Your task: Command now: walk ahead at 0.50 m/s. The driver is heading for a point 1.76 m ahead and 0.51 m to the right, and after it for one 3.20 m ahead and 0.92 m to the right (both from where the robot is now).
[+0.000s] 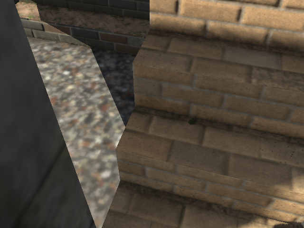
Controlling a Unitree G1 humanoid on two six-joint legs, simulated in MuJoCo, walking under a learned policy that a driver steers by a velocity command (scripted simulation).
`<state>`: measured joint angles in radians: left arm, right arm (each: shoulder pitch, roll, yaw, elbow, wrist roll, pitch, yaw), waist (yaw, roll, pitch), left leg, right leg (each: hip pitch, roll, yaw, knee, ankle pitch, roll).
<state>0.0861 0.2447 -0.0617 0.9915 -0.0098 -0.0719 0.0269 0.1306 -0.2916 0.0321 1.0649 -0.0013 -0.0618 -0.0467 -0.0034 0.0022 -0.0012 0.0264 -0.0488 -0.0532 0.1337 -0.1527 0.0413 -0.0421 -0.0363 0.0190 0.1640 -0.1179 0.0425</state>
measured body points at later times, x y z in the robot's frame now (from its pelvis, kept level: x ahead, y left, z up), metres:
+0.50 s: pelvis +0.00 +0.01 +0.00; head +0.00 +0.01 +0.45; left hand +0.13 +0.25 -0.13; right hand +0.09 -0.27 -0.13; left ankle -0.05 +0.10 -0.75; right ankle -0.02 -0.15 -0.75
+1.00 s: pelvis +0.00 +0.01 +0.00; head +0.00 +0.01 +0.45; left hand +0.13 +0.26 -0.13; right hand +0.10 -0.27 -0.13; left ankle -0.05 +0.10 -0.75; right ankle -0.02 -0.15 -0.75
